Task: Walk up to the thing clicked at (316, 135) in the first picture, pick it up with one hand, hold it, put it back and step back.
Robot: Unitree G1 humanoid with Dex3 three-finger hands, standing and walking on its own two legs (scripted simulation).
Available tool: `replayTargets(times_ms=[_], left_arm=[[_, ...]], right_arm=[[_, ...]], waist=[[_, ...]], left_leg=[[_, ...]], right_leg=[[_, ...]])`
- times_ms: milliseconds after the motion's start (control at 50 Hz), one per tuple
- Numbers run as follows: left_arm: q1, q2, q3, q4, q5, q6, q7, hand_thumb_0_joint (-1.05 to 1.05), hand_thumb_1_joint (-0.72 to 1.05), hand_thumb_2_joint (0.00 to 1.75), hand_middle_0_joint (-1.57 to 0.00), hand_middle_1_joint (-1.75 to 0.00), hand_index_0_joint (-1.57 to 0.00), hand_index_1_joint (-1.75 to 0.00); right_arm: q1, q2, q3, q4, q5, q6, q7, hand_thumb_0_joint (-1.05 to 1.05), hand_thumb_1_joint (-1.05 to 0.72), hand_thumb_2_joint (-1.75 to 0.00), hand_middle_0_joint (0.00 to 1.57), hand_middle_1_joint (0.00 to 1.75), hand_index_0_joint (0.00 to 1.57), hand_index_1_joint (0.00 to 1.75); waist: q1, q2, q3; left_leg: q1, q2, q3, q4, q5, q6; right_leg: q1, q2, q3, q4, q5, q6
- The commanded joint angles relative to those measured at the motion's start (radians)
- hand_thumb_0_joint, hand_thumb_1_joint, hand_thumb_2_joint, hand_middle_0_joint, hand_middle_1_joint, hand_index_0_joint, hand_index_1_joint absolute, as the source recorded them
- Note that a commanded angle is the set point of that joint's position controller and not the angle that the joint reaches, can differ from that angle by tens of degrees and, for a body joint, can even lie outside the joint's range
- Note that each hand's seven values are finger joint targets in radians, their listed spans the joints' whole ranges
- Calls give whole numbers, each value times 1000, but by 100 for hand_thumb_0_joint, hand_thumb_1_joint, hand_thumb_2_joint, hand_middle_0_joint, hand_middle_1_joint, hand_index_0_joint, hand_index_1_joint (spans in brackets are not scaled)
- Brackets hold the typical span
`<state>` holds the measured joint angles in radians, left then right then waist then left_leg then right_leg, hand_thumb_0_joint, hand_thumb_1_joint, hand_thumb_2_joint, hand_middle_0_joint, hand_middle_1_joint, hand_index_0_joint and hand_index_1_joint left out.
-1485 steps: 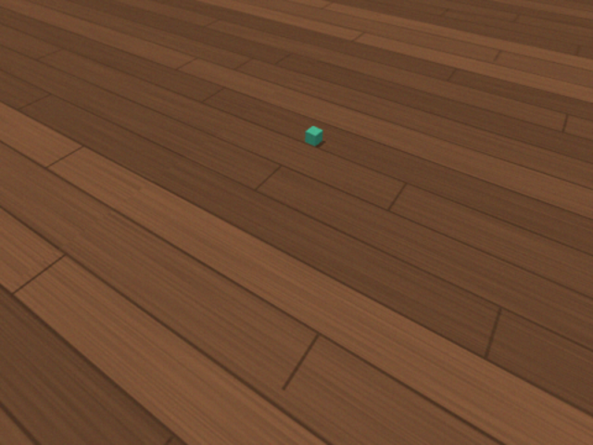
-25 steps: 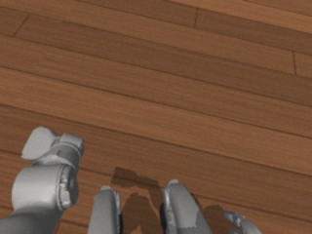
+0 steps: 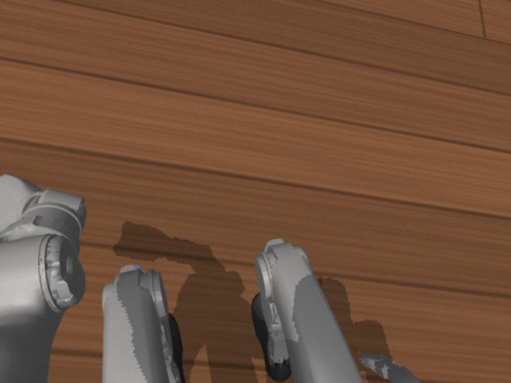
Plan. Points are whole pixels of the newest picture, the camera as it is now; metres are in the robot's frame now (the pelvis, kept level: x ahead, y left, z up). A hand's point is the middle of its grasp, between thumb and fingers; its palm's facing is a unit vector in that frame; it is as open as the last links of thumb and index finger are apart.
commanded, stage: crouch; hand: left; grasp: from above
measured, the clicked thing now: (47, 221) +0.42 +0.28 -0.17
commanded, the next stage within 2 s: lower in 0.80 s
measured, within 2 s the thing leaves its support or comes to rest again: neither
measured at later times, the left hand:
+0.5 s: hand (66, 215) +0.44 +0.28 -0.24, palm faces -0.09 -0.43 -0.90, open 10.1 cm
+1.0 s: hand (61, 221) +0.44 +0.30 -0.27, palm faces -0.10 -0.42 -0.90, open 10.0 cm
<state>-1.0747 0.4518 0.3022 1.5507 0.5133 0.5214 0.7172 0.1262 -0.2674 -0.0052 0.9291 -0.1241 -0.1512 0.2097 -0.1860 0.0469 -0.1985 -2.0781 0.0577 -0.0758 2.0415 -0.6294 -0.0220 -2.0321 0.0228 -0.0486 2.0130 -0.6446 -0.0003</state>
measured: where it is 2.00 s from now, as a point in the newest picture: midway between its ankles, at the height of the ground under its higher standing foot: (224, 363)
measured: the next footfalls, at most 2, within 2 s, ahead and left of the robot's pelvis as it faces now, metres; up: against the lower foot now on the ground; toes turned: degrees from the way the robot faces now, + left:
none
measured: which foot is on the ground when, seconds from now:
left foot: down 0.00-1.00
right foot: down 0.00-1.00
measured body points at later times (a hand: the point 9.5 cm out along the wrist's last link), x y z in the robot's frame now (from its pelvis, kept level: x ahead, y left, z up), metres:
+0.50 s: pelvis +0.00 +0.00 -0.08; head +0.25 +0.01 +0.29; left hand +0.45 +0.29 -0.18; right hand +0.01 -0.27 -0.21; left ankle +0.09 +0.13 -0.40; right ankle +0.09 -0.12 -0.40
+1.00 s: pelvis -0.01 +0.00 -0.11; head +0.24 +0.03 +0.27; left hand +0.44 +0.31 -0.21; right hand -0.02 -0.26 -0.22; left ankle +0.09 +0.13 -0.40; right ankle +0.09 -0.12 -0.40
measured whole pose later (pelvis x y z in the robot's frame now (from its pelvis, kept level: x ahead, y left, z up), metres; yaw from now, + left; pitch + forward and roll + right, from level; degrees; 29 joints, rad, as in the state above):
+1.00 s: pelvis -0.01 +0.00 -0.11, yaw -4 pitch +32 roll -7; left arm -1.17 0.69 0.44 1.67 0.64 0.45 0.71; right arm 0.14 -0.32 0.05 0.93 -0.19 -0.23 0.35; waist -0.25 0.02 0.03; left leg -2.32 0.05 -0.15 2.40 -0.65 -0.02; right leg -2.25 0.03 -0.10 2.33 -0.65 0.01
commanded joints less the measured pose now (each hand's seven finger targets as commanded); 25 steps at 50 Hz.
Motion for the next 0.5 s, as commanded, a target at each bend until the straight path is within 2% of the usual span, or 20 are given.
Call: replayTargets(times_ms=[0, 20, 40, 100, 180, 220, 240, 260, 280, 300, 320, 340, 360, 380, 400, 420, 440, 480], left_arm=[[-392, 236, 0, -75, 50, -15, 45, 0, 76, 70, -117, -53, -115, -55], [-383, 252, 13, -64, 50, -16, 47, 0, 75, 73, -117, -54, -115, -57], [-405, 260, 12, -60, 56, -15, 45, 0, 77, 72, -118, -55, -116, -57], [-403, 295, 34, -14, 80, -21, 46, 0, 76, 72, -117, -54, -115, -56], [-414, 323, 43, -11, 106, -25, 34, 0, 78, 71, -120, -52, -117, -55], [-442, 327, 51, -25, 119, -30, 36, 0, 76, 73, -119, -53, -116, -57], [-471, 338, 46, -35, 131, -30, 34, 0, 77, 73, -118, -55, -116, -58], [-453, 328, 47, -20, 127, -32, 34, 0, 75, 75, -119, -54, -116, -58], [-479, 350, 64, -56, 127, -42, 37, 0, 76, 74, -118, -55, -116, -58], [-456, 326, 50, 11, 122, -37, 36, 0, 76, 75, -119, -55, -116, -58], [-506, 365, 72, -79, 125, -53, 40, 0, 74, 75, -117, -55, -114, -59], [-463, 357, 83, -28, 122, -52, 47, 0, 75, 78, -118, -56, -115, -60], [-453, 364, 100, -21, 112, -54, 53, 0, 72, 78, -116, -56, -113, -60], [-481, 374, 93, -35, 124, -53, 56, 0, 77, 78, -118, -59, -115, -62], [-493, 374, 92, -34, 115, -55, 54, 0, 74, 79, -117, -59, -114, -62], [-456, 381, 106, 12, 116, -51, 55, 0, 75, 81, -117, -59, -114, -63], [-484, 397, 108, -28, 120, -53, 55, 0, 74, 78, -114, -60, -112, -63], [-453, 420, 119, 2, 114, -48, 53, 0, 76, 79, -116, -61, -114, -64]], right_arm=[[175, -223, -61, -20, -8, -24, 11, 0, -90, -90, 20, 30, 20, 30], [182, -226, -60, -20, -9, -24, 18, 0, -90, -90, 20, 30, 20, 30], [177, -227, -59, -22, -13, -29, 21, 0, -90, -90, 20, 30, 20, 30], [184, -237, -59, -16, -13, -34, 33, 0, -90, -90, 20, 30, 20, 30], [207, -246, -63, -23, -17, -38, 49, 0, -90, -90, 20, 30, 20, 30], [225, -252, -68, -28, -15, -41, 57, 0, -91, -90, 20, 30, 20, 30], [217, -255, -64, -26, -21, -45, 63, 0, -91, -90, 20, 30, 20, 30], [218, -258, -69, -27, -18, -46, 65, 0, -91, -90, 20, 30, 20, 30], [235, -254, -64, -24, -22, -48, 70, 0, -91, -90, 20, 30, 20, 30], [219, -268, -67, -24, -25, -50, 73, 0, -91, -90, 20, 30, 20, 30], [235, -253, -55, -14, -29, -57, 79, 0, -91, -90, 20, 30, 20, 30], [241, -269, -68, -17, -25, -56, 83, 0, -91, -90, 20, 30, 20, 30], [248, -270, -63, -15, -24, -56, 84, 0, -91, -90, 20, 30, 20, 30], [244, -255, -49, -12, -34, -59, 91, 0, -91, -90, 20, 30, 20, 30], [236, -261, -46, -4, -41, -60, 96, 0, -91, -90, 20, 30, 20, 30], [249, -280, -56, -8, -37, -62, 98, 0, -91, -90, 20, 30, 20, 30], [243, -264, -43, -4, -42, -63, 102, 0, -91, -90, 20, 30, 20, 30], [251, -277, -44, 0, -44, -63, 107, 0, -91, -90, 20, 30, 20, 30]], waist=[[-39, 90, -608], [-33, 86, -609], [-41, 88, -598], [-34, 131, -584], [-33, 152, -610], [-38, 185, -632], [-47, 199, -629], [-45, 199, -616], [-54, 209, -643], [-64, 190, -599], [-67, 200, -620], [-58, 201, -628], [-53, 187, -622], [-72, 193, -609], [-83, 183, -588], [-76, 183, -584], [-81, 170, -578], [-79, 158, -563]], left_leg=[[416, -36, 58, -110, 103, 20], [402, -34, 63, -96, 120, 19], [371, -38, 68, -75, 113, 24], [362, -32, 57, -53, 97, 22], [358, -27, 59, -14, 129, 18], [373, -22, 56, 0, 143, 14], [370, -21, 50, 13, 124, 15], [358, -20, 57, 21, 120, 16], [371, -18, 50, 27, 133, 14], [334, -18, 52, 40, 98, 20], [342, -17, 45, 44, 115, 19], [337, -18, 51, 45, 122, 17], [336, -15, 46, 46, 134, 15], [338, -17, 44, 59, 125, 18], [322, -15, 40, 66, 118, 20], [306, -17, 49, 75, 126, 20], [295, -19, 47, 88, 126, 26], [257, -22, 58, 104, 128, 31]], right_leg=[[270, 13, -24, -233, 115, -9], [280, 14, -23, -219, 138, -6], [271, 15, -19, -212, 128, -6], [212, 15, -30, -167, 121, -9], [222, 17, -44, -111, 178, -7], [219, 16, -51, -82, 202, -9], [195, 15, -57, -65, 182, -11], [186, 20, -58, -66, 179, -11], [191, 15, -63, -52, 192, -9], [179, 19, -68, -47, 163, -9], [182, 12, -72, -37, 176, -6], [191, 16, -72, -35, 182, -7], [201, 15, -77, -28, 195, -5], [185, 10, -81, -21, 188, -3], [185, 11, -89, -15, 186, 0], [192, 17, -82, -18, 193, -1], [192, 12, -87, -14, 196, 3], [225, 18, -81, -16, 200, 8]])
